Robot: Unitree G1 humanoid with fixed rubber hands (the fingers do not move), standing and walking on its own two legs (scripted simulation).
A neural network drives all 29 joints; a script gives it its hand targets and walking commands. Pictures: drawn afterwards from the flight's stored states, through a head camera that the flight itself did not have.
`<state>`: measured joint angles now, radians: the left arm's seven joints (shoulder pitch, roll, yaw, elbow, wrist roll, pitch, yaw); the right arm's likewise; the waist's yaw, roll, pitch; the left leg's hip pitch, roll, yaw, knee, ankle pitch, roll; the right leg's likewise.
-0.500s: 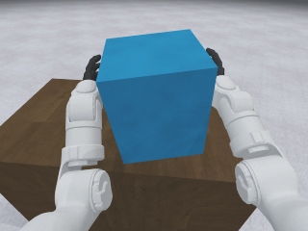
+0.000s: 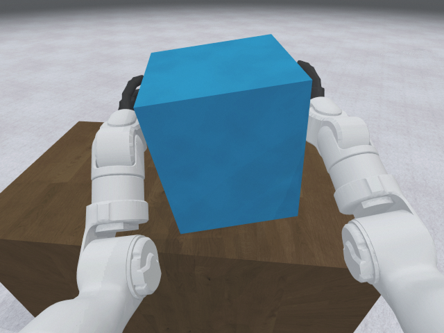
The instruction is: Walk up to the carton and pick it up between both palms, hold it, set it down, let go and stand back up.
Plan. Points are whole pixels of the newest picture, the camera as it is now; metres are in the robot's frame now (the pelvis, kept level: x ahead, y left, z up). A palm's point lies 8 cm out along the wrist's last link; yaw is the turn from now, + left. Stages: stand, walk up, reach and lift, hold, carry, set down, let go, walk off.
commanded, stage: reach and lift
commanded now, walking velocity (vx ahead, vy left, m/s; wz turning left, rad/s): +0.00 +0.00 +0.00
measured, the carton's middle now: (225, 135) +0.37 -0.01 +0.23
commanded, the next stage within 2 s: hold in 0.02 s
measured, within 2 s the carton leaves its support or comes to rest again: neither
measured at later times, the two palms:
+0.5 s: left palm (119, 108) +0.37 +0.15 +0.29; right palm (310, 89) +0.37 -0.15 +0.31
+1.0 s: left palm (118, 106) +0.37 +0.15 +0.29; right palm (307, 91) +0.38 -0.15 +0.31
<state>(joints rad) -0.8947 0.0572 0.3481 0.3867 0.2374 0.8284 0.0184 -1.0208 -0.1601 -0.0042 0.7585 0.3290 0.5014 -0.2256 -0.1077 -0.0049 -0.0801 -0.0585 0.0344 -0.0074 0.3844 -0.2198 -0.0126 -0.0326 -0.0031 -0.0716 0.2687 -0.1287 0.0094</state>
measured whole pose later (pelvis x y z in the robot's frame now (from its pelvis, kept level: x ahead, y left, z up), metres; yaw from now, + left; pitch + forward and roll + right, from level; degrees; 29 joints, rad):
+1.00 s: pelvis -0.01 -0.01 +0.00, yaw +1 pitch -4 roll -1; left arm -1.00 0.12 0.36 0.48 0.22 0.86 -0.01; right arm -1.12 -0.17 0.00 0.82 0.35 0.57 -0.26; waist -0.08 0.00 -0.14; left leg -0.12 0.04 -0.02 0.38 -0.20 -0.02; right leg -0.09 0.00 -0.09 0.28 -0.12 0.00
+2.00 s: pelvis -0.01 -0.01 +0.00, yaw +1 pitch -5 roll -1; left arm -0.99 0.10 0.38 0.48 0.25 0.85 -0.02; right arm -1.11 -0.16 -0.01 0.83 0.34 0.57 -0.25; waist -0.09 -0.01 -0.14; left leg -0.10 0.04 -0.02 0.38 -0.20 -0.02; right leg -0.08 0.00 -0.08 0.28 -0.12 0.00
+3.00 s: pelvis +0.00 -0.01 +0.00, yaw +1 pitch -5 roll -2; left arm -0.98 0.10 0.37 0.43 0.24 0.88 -0.01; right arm -1.11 -0.18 0.02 0.79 0.37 0.62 -0.26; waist -0.08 0.01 -0.13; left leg -0.08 0.04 -0.02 0.39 -0.22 -0.02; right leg -0.05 0.01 -0.08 0.28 -0.13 0.00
